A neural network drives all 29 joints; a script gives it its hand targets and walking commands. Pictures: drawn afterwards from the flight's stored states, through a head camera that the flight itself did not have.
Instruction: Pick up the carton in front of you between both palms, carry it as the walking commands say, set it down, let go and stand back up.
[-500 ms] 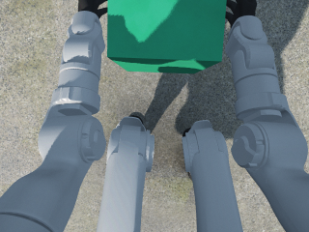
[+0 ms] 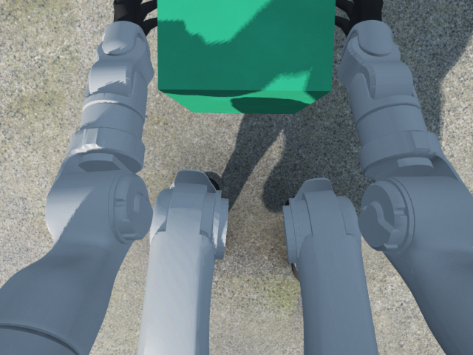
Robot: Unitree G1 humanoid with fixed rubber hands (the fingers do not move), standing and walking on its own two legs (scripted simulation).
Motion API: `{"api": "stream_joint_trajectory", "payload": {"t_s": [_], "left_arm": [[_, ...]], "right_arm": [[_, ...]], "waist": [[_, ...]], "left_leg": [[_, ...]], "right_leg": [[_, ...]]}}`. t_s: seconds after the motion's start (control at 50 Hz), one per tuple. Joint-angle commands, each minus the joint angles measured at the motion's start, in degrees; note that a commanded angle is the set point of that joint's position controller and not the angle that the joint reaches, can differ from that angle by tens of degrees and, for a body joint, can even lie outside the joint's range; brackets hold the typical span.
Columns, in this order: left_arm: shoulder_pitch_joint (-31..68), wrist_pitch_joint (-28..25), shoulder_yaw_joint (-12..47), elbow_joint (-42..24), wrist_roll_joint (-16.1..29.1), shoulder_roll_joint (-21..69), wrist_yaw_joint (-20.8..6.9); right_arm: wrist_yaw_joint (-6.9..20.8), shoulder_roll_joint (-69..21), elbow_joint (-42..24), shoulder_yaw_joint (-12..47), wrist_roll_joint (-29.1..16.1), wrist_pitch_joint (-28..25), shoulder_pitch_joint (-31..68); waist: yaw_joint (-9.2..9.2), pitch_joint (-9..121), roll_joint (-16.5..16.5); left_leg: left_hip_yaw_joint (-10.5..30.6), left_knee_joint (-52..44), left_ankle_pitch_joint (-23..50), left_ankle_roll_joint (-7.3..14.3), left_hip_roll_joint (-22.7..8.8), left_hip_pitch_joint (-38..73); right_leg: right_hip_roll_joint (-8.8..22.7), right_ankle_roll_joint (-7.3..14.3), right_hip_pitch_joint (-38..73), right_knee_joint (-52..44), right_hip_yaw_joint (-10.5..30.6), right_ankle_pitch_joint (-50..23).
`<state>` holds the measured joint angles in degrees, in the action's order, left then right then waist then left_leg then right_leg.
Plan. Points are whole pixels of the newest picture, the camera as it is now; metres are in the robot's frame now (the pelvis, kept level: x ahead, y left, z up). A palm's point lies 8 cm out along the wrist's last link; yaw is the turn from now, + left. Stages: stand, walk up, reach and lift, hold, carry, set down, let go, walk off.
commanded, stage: set down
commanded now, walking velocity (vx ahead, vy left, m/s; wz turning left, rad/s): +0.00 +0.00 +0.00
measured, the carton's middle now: (245, 41) +0.52 +0.05 -0.25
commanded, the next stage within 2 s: let go in 2.00 s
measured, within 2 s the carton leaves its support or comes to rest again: rests again in 0.74 s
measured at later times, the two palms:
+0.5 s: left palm (130, 21) +0.51 +0.21 -0.17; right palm (365, 20) +0.53 -0.10 -0.16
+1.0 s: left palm (108, 25) +0.51 +0.25 -0.19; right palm (388, 28) +0.53 -0.15 -0.19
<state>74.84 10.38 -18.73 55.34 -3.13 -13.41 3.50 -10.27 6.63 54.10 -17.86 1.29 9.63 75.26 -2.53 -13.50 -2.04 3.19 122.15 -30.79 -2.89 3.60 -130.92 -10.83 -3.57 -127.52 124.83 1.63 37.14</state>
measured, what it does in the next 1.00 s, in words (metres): stands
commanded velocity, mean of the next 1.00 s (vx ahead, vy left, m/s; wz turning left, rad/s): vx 0.00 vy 0.00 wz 0.00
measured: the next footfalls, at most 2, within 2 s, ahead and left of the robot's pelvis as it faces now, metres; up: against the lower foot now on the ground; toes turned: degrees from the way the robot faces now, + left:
none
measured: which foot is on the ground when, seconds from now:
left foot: down 0.00-1.00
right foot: down 0.00-1.00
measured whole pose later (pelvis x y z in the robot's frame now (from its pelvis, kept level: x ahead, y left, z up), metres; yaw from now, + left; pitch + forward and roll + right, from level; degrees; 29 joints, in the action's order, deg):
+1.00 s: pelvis -0.01 +0.01 -0.02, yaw +0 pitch +35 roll -1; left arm 78.8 0.9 -8.0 63.8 12.3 -25.3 3.2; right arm -7.5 19.5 58.4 -4.1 -13.0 3.1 77.9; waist -1.9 -22.6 -1.2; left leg 0.6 126.5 -31.0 -0.1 0.4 -130.4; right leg -5.8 -2.0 -127.0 128.9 0.1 36.9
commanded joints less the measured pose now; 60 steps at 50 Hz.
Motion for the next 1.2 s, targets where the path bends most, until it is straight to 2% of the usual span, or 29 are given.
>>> {"api": "stream_joint_trajectory", "payload": {"t_s": [0.0,0.26,0.46,0.56,0.6,0.64,0.68,0.7,0.74,0.8,0.86,0.9,0.96,1.02,1.1,1.18], "left_arm": [[33.6,-1.8,19.2,-4.1,4.2,47.5,-15.0],[30.2,-0.9,11.9,2.8,-0.8,41.1,-15.9],[25.7,0.1,7.3,6.2,-4.4,35.1,-16.1],[23.9,-0.3,5.8,7.8,-5.3,32.0,-15.5],[22.8,-0.9,5.2,8.5,-5.3,29.3,-14.8],[19.8,-2.1,2.6,9.3,-5.4,20.2,-12.5],[14.0,-4.6,-1.8,9.5,-4.9,2.2,-7.5],[12.7,-6.2,-2.3,8.9,-3.4,-7.6,-4.6],[15.8,-8.7,0.4,7.5,2.1,-13.9,-1.2],[19.8,-11.1,4.1,5.3,8.0,-17.6,0.2],[21.5,-11.8,7.6,2.8,12.1,-18.2,0.1],[20.5,-11.5,9.8,2.6,14.7,-18.4,-0.2],[18.8,-10.5,11.8,1.6,17.2,-18.6,-0.3],[16.9,-8.9,11.8,-0.7,17.2,-18.9,0.0],[15.0,-6.5,9.8,-5.8,14.6,-18.5,1.1],[12.4,-4.8,6.9,-5.0,11.4,-16.5,1.0]], "right_arm": [[14.9,-47.6,-4.2,19.9,-3.5,-1.8,34.8],[16.9,-39.9,3.1,11.4,2.0,-0.6,30.9],[17.5,-33.2,7.1,6.5,5.6,0.3,26.3],[17.1,-30.4,8.2,5.7,6.3,0.1,23.9],[16.4,-27.9,8.2,5.4,6.3,-0.3,22.7],[14.4,-19.0,8.3,3.8,6.8,-1.2,19.4],[10.1,-1.2,8.0,1.2,6.2,-3.2,14.2],[7.3,8.2,6.5,0.5,4.4,-4.6,12.3],[4.3,14.4,4.8,3.0,-1.3,-6.7,15.2],[3.3,16.6,1.7,8.1,-7.6,-8.3,18.9],[3.3,16.5,-1.3,12.8,-12.6,-8.7,20.9],[3.2,16.8,-1.9,14.4,-14.7,-8.4,19.9],[2.6,17.5,-2.9,14.3,-15.3,-7.6,17.3],[1.9,17.8,-5.4,12.8,-14.1,-6.4,15.2],[0.9,17.6,-10.2,10.5,-12.1,-4.3,13.8],[1.3,15.9,-8.3,8.4,-9.8,-2.7,11.3]], "waist": [[-1.7,57.2,-0.8],[-0.34,42.3,-0.9],[0.27,35.5,-0.7],[0.21,35.0,-0.6],[0.16,35.7,-0.6],[0.07,37.1,-0.4],[0.09,39.1,-0.1],[0.21,41.2,0.0],[-0.72,47.3,0.5],[-1.91,54.0,0.5],[-2.73,60.4,0.1],[-2.37,64.0,0.3],[-0.98,69.0,0.9],[0.01,74.5,1.9],[-0.11,78.8,2.9],[-0.54,70.7,2.8]], "left_leg": [[-5.6,-5.7,19.4,2.8,2.1,31.7],[-4.1,-6.7,11.2,3.8,1.9,26.4],[-3.6,-6.7,7.7,4.2,1.4,23.9],[-3.7,-6.3,8.0,3.9,1.3,24.7],[-3.9,-6.0,8.6,3.4,1.1,25.7],[-4.3,-5.7,9.5,2.8,0.5,27.4],[-4.7,-5.8,10.7,2.0,-0.4,30.1],[-4.6,-5.7,12.0,1.7,-0.9,31.8],[-3.5,-4.5,17.4,1.5,-1.5,35.2],[-2.5,-2.6,23.8,1.9,-2.4,37.5],[-2.8,-2.1,25.8,2.1,-3.3,38.4],[-3.1,-2.2,25.7,2.1,-3.6,40.0],[-3.5,-3.0,24.8,2.1,-3.4,44.0],[-4.1,-4.8,23.3,2.1,-2.9,49.0],[-5.4,-9.3,21.0,2.2,-1.7,52.6],[-5.6,-14.2,17.5,2.1,-1.2,46.9]], "right_leg": [[0.2,2.0,19.3,-10.9,-4.4,-18.3],[1.0,3.2,12.7,-11.1,-4.1,-10.1],[1.7,3.7,11.3,-11.0,-3.3,-7.5],[2.1,3.1,12.9,-10.5,-3.4,-7.8],[2.4,2.5,13.9,-10.3,-3.7,-8.2],[2.9,1.9,15.7,-10.0,-3.8,-9.1],[3.9,0.9,18.3,-9.8,-4.1,-10.1],[4.4,0.4,19.5,-9.7,-4.2,-11.5],[5.2,-0.3,19.8,-8.7,-3.8,-15.7],[6.1,-0.2,21.0,-7.1,-2.9,-21.1],[6.7,0.2,26.1,-6.2,-2.4,-24.3],[7.0,0.4,28.5,-6.1,-2.7,-24.7],[7.1,0.7,30.1,-7.0,-3.7,-23.0],[6.8,1.0,31.4,-9.0,-4.7,-20.3],[5.7,1.7,33.3,-13.2,-5.7,-17.7],[5.3,2.0,30.4,-17.7,-5.4,-15.0]]}}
